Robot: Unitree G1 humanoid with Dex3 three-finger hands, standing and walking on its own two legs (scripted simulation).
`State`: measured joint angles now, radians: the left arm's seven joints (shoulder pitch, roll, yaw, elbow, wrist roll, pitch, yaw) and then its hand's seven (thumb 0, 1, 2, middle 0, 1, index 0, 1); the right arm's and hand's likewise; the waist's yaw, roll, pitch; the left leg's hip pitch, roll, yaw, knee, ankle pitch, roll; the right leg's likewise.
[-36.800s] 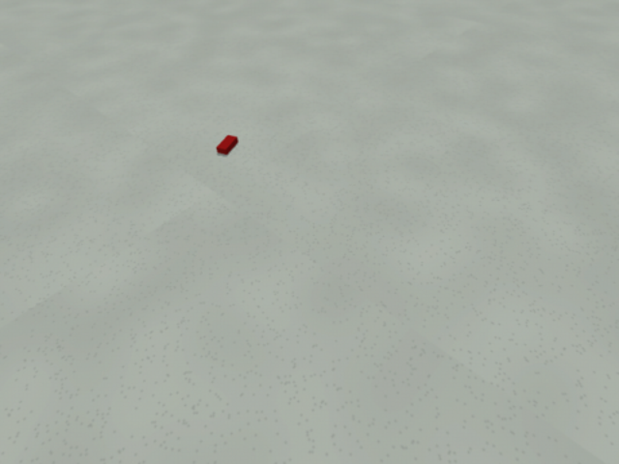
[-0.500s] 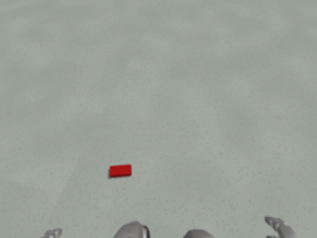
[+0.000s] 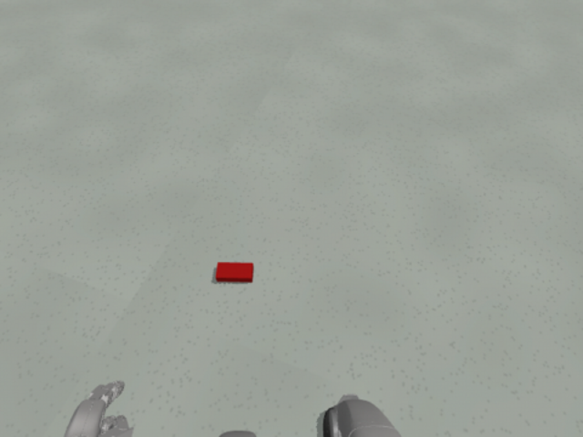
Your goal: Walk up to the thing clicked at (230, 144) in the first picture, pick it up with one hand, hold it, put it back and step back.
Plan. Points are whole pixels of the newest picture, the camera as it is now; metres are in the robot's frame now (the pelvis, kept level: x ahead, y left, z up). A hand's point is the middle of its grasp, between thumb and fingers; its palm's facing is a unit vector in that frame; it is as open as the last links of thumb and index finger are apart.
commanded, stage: step back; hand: left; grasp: from above
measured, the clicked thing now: (235, 272) +0.69 +0.21 -0.74
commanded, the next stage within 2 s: stand in 1.96 s
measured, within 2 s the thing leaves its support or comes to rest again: neither
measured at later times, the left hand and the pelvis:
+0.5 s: hand out of the picture -0.10 +0.23 -0.13, palm faces -0.06 -0.91 -0.41, open 7.4 cm; pelvis -0.17 -0.03 +0.01, yaw -5 degrees
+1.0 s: hand out of the picture -0.22 +0.23 -0.15, palm faces -0.04 -0.94 -0.35, open 7.4 cm; pelvis -0.33 -0.03 +0.01, yaw -2 degrees
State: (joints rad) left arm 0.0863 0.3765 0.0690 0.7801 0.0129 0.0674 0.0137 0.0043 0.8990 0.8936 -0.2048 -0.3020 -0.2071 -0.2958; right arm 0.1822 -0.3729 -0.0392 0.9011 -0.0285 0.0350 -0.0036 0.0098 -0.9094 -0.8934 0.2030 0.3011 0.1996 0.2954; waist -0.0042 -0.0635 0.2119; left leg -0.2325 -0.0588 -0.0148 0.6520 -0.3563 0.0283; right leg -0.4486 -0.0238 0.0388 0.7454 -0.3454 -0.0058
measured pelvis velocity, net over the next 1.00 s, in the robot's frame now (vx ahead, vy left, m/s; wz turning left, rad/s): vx -0.33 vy -0.03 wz -0.04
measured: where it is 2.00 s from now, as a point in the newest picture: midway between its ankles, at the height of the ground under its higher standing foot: outside the picture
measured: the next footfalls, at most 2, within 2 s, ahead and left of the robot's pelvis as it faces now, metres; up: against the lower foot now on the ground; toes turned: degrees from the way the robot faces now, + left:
right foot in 0.36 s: -0.13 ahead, -0.15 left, +0.00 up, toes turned -2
left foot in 0.72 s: -0.29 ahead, +0.09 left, +0.00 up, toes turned -1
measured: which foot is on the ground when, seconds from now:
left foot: down 0.00-0.40, up 0.42-0.70, down 0.72-1.00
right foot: up 0.00-0.34, down 0.36-0.74, up 0.76-1.00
